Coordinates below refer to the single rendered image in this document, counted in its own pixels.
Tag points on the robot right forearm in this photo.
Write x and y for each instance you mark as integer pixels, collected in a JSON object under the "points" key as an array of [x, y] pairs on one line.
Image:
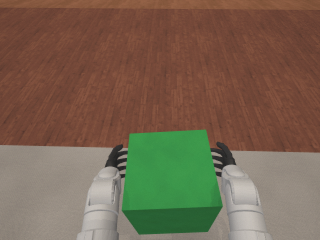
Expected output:
{"points": [[243, 205]]}

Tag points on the robot left forearm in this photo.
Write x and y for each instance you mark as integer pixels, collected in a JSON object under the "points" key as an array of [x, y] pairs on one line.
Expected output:
{"points": [[102, 207]]}

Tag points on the right robot hand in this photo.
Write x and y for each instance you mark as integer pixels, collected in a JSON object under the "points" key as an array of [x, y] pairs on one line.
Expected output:
{"points": [[226, 159]]}

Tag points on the left robot hand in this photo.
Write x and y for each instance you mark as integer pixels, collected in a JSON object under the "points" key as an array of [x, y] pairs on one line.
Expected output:
{"points": [[113, 160]]}

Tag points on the carton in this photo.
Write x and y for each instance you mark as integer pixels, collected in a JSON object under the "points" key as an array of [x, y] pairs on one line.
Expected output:
{"points": [[170, 183]]}

